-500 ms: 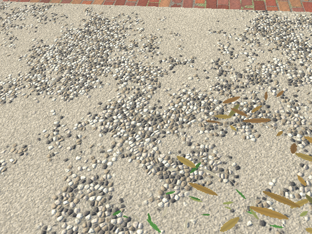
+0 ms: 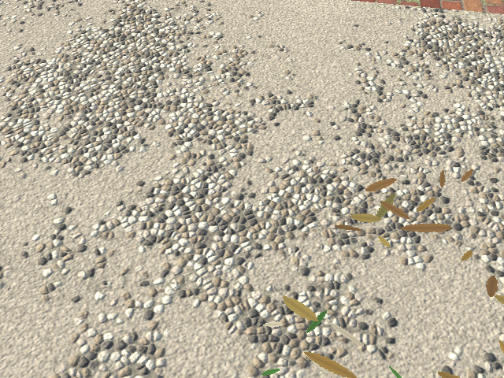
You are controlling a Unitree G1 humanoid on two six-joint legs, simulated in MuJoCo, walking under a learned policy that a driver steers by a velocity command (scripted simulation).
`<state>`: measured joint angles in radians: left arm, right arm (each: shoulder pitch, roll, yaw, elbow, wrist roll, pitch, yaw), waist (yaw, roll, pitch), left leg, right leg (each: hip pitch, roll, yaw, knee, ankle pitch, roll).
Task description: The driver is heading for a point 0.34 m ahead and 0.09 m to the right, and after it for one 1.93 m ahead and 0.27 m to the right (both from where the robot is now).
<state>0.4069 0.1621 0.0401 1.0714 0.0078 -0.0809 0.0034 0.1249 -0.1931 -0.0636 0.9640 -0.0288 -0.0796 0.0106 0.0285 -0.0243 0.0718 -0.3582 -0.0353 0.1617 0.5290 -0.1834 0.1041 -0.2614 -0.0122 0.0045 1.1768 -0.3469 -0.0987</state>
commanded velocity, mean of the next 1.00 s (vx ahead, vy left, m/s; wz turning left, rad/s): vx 0.21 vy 0.00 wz -0.29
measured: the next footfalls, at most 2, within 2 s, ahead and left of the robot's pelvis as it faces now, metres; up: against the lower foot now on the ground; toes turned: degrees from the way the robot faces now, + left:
right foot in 0.40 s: +0.37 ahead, -0.10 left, +0.00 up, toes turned -18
left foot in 0.92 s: +0.37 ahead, +0.09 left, +0.00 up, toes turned -16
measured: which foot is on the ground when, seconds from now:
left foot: down 0.00-0.40, up 0.42-0.90, down 0.92-1.00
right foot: up 0.00-0.38, down 0.40-1.00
